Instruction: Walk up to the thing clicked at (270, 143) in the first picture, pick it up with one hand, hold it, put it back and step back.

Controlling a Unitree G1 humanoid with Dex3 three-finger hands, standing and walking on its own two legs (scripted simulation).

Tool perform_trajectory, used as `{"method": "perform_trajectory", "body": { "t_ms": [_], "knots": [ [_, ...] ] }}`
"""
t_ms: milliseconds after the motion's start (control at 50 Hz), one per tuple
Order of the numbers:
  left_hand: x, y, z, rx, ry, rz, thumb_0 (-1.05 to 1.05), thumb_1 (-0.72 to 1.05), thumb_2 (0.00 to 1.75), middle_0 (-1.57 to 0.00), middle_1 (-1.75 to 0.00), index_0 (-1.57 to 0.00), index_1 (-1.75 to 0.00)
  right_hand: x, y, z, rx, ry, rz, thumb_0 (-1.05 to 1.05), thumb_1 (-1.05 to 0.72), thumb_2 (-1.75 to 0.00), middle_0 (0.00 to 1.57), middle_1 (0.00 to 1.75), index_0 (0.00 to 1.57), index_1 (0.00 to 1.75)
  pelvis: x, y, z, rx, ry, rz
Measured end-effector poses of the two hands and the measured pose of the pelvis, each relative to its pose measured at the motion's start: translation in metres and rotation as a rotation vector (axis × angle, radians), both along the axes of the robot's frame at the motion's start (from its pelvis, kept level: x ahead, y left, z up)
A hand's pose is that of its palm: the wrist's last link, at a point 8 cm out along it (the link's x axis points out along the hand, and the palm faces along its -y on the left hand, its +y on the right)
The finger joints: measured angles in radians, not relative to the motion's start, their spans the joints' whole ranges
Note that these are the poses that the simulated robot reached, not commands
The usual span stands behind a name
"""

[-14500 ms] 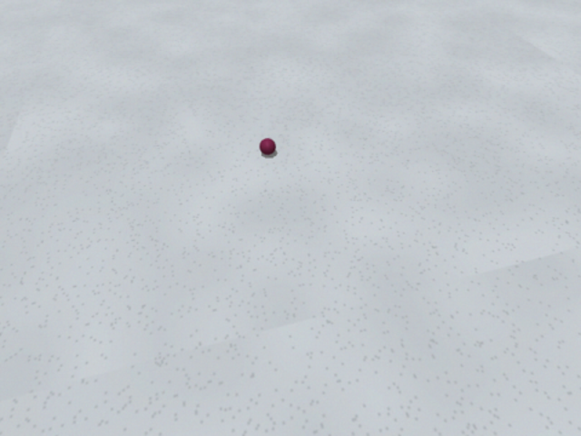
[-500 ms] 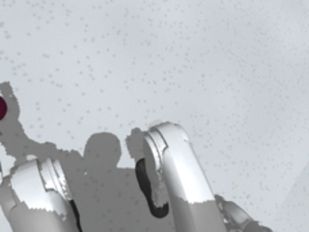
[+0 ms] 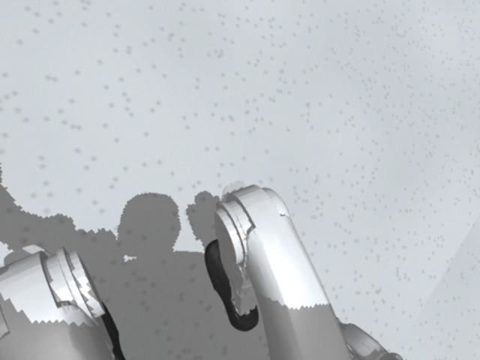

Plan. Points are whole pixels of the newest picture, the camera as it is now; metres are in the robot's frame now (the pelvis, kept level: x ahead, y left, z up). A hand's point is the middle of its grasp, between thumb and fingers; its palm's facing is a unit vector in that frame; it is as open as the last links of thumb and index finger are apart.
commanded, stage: close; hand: left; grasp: from above
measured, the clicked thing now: out of the picture +0.44 +0.31 -0.26
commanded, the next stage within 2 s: settle in 1.46 s
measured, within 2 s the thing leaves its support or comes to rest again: leaves its support in 1.86 s
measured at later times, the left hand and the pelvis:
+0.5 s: hand out of the picture +0.43 +0.31 -0.24, palm faces -0.44 -0.15 -0.89, open 12.4 cm; pelvis +0.00 +0.00 +0.00, yaw -1 degrees
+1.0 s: hand out of the picture +0.43 +0.30 -0.24, palm faces -0.43 -0.14 -0.89, open 10.7 cm; pelvis -0.01 +0.00 +0.00, yaw -1 degrees
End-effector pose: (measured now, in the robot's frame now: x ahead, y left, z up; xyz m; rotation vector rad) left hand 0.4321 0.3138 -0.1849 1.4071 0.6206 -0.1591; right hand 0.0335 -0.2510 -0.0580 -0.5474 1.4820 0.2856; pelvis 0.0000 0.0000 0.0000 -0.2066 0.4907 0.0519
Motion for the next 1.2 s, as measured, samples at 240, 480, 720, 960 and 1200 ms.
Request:
{"method": "perform_trajectory", "body": {
  "t_ms": [240,480,720,960,1200],
  "knots": [
    [0.005,-0.012,0.0,0.009,-0.04,-0.082,0.0,-0.34,0.88,-0.15,-1.03,-0.18,-1.0,0.008,-0.004,0.006,-0.024,-0.035,0.048,0.0,-0.9,-0.89,0.2,0.3,0.2,0.3,-0.003,0.001,-0.002,-0.01,-0.026,-0.005],
    [0.003,-0.004,-0.001,0.041,-0.028,0.004,0.0,-0.24,0.79,-0.22,-0.97,-0.26,-0.93,0.01,-0.005,0.01,-0.011,-0.051,0.053,0.0,-0.9,-0.89,0.2,0.3,0.2,0.3,-0.004,0.001,0.001,-0.012,-0.017,-0.009],
    [0.001,0.001,-0.001,0.009,0.005,-0.016,0.0,-0.15,0.72,-0.29,-0.93,-0.33,-0.88,0.004,0.001,0.006,0.001,-0.019,0.038,0.0,-0.9,-0.9,0.2,0.3,0.2,0.3,-0.003,0.001,0.002,-0.012,-0.017,-0.004],
    [0.004,-0.013,0.0,0.012,-0.039,-0.08,0.0,-0.04,0.69,-0.4,-0.89,-0.44,-0.84,0.008,0.003,0.01,-0.009,-0.049,0.058,0.0,-0.9,-0.89,0.2,0.3,0.2,0.3,-0.006,0.002,0.003,-0.018,-0.03,-0.009],
    [0.005,-0.007,0.0,0.022,-0.036,-0.014,0.0,-0.01,0.61,-0.48,-0.82,-0.49,-0.77,0.003,-0.006,0.016,-0.029,-0.046,0.056,0.0,-0.9,-0.89,0.2,0.3,0.2,0.3,-0.007,0.002,0.003,-0.015,-0.025,-0.009]
  ]
}}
